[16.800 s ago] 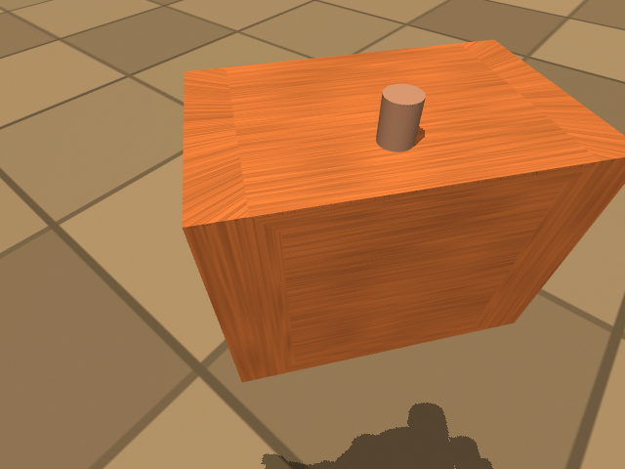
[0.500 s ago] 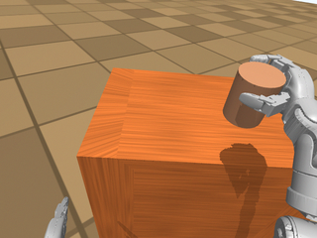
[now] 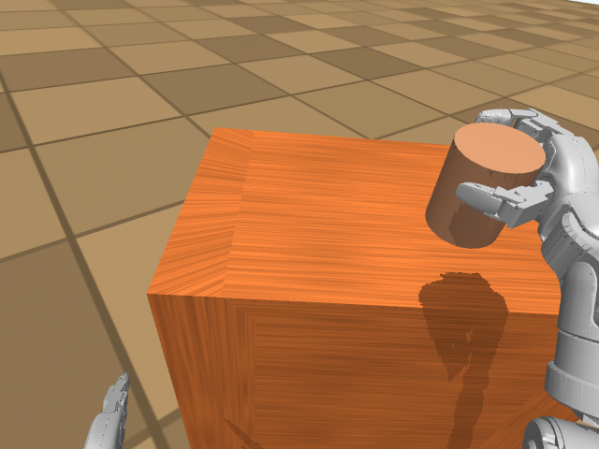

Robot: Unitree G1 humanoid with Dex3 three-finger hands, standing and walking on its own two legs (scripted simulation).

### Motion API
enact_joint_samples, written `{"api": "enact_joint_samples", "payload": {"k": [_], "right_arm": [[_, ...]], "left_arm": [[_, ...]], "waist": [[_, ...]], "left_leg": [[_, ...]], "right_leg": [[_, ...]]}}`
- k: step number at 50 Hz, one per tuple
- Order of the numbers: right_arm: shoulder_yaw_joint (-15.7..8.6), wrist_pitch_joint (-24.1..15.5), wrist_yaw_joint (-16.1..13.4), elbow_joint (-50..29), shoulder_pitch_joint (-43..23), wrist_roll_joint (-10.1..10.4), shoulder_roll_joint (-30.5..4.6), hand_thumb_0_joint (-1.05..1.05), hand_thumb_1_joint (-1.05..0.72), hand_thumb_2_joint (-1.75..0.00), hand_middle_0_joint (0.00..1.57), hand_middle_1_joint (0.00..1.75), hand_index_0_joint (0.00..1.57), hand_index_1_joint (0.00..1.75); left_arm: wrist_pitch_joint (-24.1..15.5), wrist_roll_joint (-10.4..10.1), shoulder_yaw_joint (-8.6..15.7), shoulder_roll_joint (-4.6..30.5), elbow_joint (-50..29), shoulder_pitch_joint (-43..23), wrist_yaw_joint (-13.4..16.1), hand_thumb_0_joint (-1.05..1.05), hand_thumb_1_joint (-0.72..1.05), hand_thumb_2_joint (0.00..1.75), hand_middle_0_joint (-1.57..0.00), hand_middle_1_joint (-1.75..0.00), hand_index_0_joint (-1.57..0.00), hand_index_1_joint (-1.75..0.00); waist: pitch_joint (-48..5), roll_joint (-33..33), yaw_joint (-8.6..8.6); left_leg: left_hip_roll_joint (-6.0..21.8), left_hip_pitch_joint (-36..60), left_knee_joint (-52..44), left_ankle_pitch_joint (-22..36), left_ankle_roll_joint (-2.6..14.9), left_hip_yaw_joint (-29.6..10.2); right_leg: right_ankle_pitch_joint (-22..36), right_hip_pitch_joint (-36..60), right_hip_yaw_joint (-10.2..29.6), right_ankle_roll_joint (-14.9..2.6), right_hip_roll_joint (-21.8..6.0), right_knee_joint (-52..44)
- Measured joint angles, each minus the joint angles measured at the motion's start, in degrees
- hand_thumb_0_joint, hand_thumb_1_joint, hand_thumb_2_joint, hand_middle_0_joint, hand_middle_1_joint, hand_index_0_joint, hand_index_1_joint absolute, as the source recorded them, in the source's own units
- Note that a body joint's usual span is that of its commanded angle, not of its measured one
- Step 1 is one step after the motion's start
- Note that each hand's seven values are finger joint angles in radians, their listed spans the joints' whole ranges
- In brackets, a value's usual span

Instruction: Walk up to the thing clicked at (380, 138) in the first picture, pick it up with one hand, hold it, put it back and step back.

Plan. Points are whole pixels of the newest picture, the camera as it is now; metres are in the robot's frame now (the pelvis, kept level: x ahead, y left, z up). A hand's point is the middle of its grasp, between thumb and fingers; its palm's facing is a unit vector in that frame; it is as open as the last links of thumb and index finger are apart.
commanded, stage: hold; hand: right
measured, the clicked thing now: (478, 187) +0.34 -0.17 +0.26
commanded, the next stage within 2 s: crouch in 1.42 s
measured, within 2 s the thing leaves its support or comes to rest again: neither
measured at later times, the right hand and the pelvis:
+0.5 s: hand (486, 162) +0.34 -0.17 +0.29, palm faces +0.15 +0.99 -0.03, open 11.8 cm; pelvis +0.00 +0.00 +0.00, yaw +0 degrees
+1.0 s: hand (476, 166) +0.35 -0.17 +0.28, palm faces +0.14 +0.99 -0.03, open 11.8 cm; pelvis +0.01 +0.01 +0.00, yaw +0 degrees
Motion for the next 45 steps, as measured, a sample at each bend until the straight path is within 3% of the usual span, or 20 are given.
{"api": "enact_joint_samples", "payload": {"k": [13,28,38,45], "right_arm": [[0.33,1.78,1.09,2.66,-1.84,0.94,-0.26,0.01,0.61,-1.11,0.57,0.99,0.61,1.01],[0.0,0.06,-0.05,2.33,-2.54,-0.08,-0.12,0.01,0.61,-1.11,0.57,0.99,0.61,1.01],[0.25,1.49,0.55,2.53,-1.5,0.92,0.35,0.0,0.61,-1.11,0.57,0.99,0.61,1.01],[0.0,1.03,-0.12,3.68,-2.67,-0.14,-0.14,0.0,0.61,-1.11,0.57,0.99,0.61,1.01]], "left_arm": [[-0.94,-0.03,0.63,0.42,1.15,-1.12,-0.31,-0.01,-0.51,0.04,-0.05,-0.06,-0.06,-0.05],[-1.2,0.2,0.12,0.55,1.29,-0.3,0.76,-0.02,-0.51,0.04,-0.04,-0.05,-0.06,-0.05],[-0.47,0.05,0.94,0.15,0.2,-1.18,0.14,-0.01,-0.51,0.04,-0.05,-0.05,-0.06,-0.05],[-0.45,0.0,1.39,0.68,1.36,-0.31,-0.13,-0.01,-0.52,0.04,-0.05,-0.05,-0.06,-0.05]], "waist": [[-0.12,-0.71,-0.01],[0.0,-0.2,0.19],[-0.82,-0.72,0.02],[0.08,-0.11,0.02]], "left_leg": [[0.07,0.16,-0.05,0.15,-0.02,0.25],[-0.31,-0.61,0.47,-0.3,0.33,0.03],[-0.04,0.35,0.08,-0.7,0.23,0.23],[-0.15,-0.14,0.2,-0.64,0.38,0.32]], "right_leg": [[0.27,0.07,0.25,-0.02,0.09,-0.09],[-0.13,-0.41,0.06,0.35,-0.31,0.11],[-0.45,0.44,0.19,0.27,-0.04,-0.27],[-0.3,-0.01,0.29,0.39,-0.15,-0.27]]}}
